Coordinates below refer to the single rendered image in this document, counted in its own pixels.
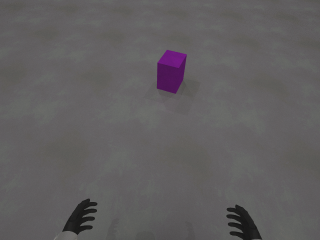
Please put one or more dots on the carton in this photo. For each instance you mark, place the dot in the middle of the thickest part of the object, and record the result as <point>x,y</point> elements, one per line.
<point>170,71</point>

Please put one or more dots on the robot left hand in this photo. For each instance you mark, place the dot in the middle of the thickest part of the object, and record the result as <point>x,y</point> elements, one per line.
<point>76,218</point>

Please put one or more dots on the robot right hand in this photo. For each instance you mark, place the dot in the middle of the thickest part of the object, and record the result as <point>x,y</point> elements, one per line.
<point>247,225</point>

